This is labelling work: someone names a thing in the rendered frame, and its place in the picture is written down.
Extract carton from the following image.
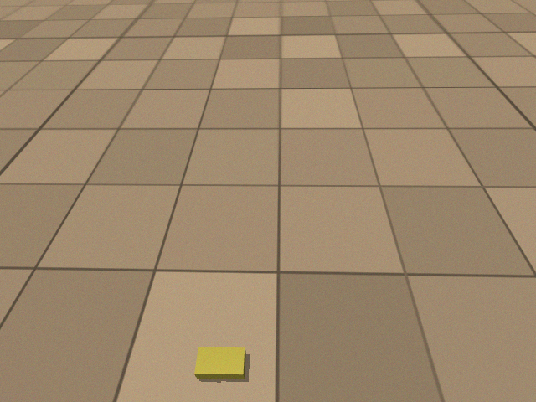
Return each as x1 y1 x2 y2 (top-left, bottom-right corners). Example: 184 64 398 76
194 347 246 379

